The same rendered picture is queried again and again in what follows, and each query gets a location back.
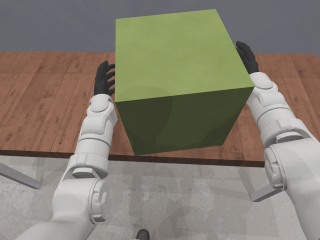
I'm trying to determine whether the left robot foot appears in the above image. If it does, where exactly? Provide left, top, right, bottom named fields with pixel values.
left=136, top=229, right=150, bottom=240

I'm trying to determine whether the robot right forearm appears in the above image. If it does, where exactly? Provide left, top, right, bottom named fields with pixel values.
left=246, top=72, right=320, bottom=148

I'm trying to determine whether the right robot hand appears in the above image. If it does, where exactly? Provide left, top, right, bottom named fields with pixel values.
left=236, top=41, right=259, bottom=75

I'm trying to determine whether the robot left forearm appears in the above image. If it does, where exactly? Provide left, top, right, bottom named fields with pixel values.
left=51, top=94, right=118, bottom=216

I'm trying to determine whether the robot right upper arm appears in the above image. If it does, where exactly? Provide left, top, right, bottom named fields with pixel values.
left=263, top=138, right=320, bottom=240

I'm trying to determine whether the carton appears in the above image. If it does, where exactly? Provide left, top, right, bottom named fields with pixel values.
left=115, top=9, right=255, bottom=156

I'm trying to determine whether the robot left upper arm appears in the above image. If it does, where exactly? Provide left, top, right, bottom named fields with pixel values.
left=15, top=178, right=111, bottom=240

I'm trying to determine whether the left robot hand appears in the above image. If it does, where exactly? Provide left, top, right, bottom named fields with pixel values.
left=94, top=60, right=115, bottom=97

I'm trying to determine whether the table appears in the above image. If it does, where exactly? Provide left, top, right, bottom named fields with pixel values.
left=0, top=51, right=320, bottom=202

